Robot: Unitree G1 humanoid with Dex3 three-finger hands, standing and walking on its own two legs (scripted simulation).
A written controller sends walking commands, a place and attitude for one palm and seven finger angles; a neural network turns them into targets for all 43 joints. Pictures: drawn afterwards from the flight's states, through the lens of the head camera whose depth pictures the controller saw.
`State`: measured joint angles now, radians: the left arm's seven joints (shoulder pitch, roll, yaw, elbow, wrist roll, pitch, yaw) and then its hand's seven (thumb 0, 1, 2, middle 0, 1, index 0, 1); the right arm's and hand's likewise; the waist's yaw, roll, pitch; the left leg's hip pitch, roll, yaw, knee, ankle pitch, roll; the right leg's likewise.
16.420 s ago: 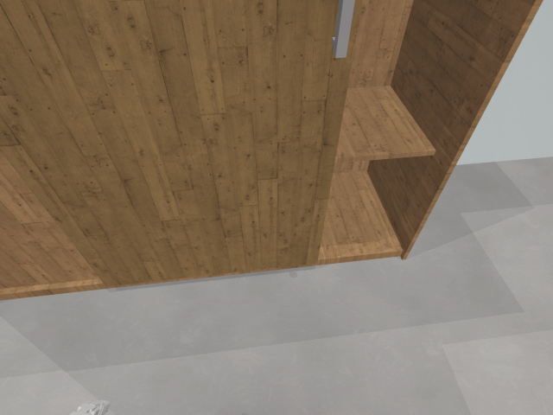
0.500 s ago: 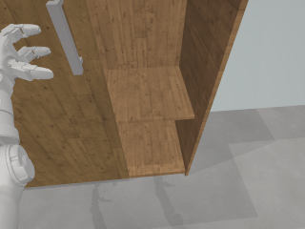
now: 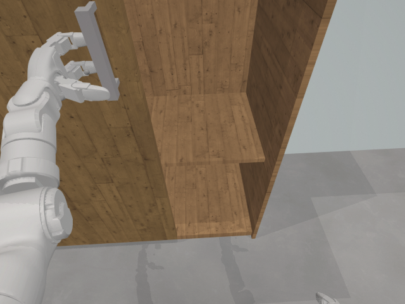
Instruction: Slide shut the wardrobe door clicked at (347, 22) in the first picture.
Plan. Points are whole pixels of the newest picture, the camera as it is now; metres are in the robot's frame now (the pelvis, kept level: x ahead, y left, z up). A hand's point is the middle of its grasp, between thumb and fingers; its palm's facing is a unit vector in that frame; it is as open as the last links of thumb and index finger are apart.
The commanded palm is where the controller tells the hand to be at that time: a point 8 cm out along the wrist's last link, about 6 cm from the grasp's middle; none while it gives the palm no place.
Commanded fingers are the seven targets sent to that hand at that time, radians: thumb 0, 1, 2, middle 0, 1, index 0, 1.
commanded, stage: feel for the door with the fingertips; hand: left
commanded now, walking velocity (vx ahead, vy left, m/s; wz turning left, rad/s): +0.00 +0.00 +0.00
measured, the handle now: (103, 54) +0.52 +0.20 +0.25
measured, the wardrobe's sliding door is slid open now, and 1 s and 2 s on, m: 0.38 0.38 0.38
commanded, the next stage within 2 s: slide the fingers in behind the handle in 0.42 s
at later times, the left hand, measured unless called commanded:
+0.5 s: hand (84, 65) +0.47 +0.22 +0.26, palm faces +0.07 -1.00 -0.02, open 13.8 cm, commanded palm +0.46 +0.27 +0.25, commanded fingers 0.00 -0.50 0.30 -0.30 -1.20 -0.30 -1.20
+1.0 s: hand (85, 70) +0.46 +0.21 +0.25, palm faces +0.06 -1.00 -0.01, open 14.0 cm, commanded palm +0.44 +0.26 +0.25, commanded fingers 0.00 -0.50 0.30 -0.30 -1.20 -0.30 -1.20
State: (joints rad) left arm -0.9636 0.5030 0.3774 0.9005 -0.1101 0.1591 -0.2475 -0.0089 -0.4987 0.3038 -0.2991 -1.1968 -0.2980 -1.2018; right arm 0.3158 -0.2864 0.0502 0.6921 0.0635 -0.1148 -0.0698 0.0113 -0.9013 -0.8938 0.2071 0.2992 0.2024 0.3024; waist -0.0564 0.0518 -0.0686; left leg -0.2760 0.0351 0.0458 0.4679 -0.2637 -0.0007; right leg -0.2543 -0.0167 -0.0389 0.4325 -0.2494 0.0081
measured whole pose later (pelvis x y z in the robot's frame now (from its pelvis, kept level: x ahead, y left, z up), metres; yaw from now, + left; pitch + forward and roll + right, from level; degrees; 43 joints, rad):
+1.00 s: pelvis +0.00 +0.01 +0.00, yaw -1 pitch +4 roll -1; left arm -0.97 0.51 0.39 0.91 -0.10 0.14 -0.24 -0.01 -0.50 0.30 -0.30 -1.20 -0.30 -1.20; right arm 0.36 -0.29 0.03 0.71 0.06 -0.14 -0.06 0.01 -0.90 -0.89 0.21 0.30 0.20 0.30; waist -0.07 0.05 -0.07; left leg -0.28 0.03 0.06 0.46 -0.26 0.01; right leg -0.26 -0.02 -0.02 0.42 -0.23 0.01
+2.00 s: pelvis +0.00 +0.00 +0.00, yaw -1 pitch +4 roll -1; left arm -0.98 0.43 0.35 0.88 -0.11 0.15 -0.16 -0.01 -0.50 0.30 -0.30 -1.20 -0.30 -1.20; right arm 0.34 -0.28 0.03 0.73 0.06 -0.14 -0.06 0.01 -0.90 -0.89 0.21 0.30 0.20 0.30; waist -0.06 0.05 -0.07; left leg -0.27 0.04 0.06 0.45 -0.25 0.00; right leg -0.25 -0.01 -0.03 0.41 -0.23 0.01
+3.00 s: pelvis +0.00 +0.00 +0.00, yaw +0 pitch +5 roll -1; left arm -1.02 0.42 0.33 0.93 -0.09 0.13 -0.14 0.00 0.41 0.69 -0.39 -1.33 -0.39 -1.33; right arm 0.35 -0.28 0.03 0.74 0.06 -0.16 -0.06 0.01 -0.90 -0.89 0.21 0.30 0.20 0.30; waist -0.06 0.05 -0.06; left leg -0.27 0.04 0.05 0.44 -0.25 0.00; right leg -0.25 -0.01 -0.03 0.41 -0.23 0.01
